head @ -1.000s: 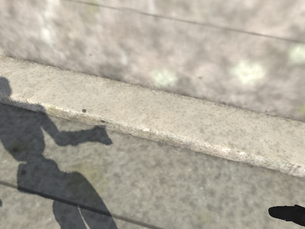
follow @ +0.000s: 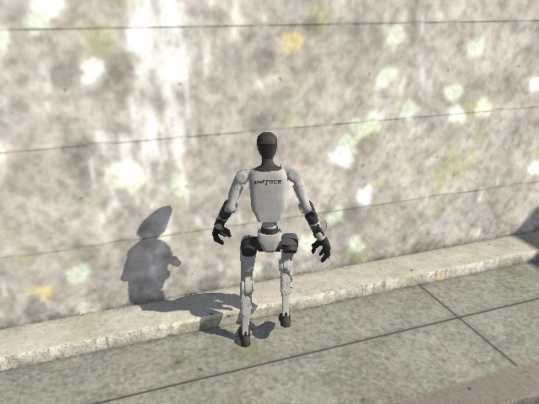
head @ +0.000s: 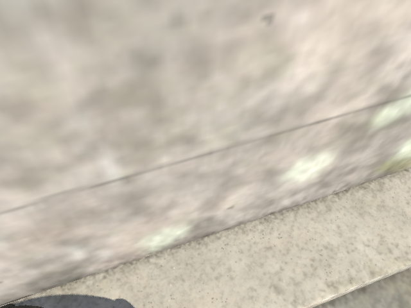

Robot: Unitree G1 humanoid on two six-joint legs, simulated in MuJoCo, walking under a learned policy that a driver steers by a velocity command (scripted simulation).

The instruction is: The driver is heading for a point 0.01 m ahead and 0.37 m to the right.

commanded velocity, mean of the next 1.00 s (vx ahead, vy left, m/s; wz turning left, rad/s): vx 0.28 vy -0.31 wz -0.66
